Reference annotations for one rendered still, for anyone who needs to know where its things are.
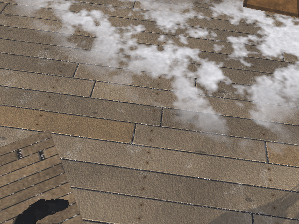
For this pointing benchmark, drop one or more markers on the left robot hand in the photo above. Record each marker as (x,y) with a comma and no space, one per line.
(40,209)

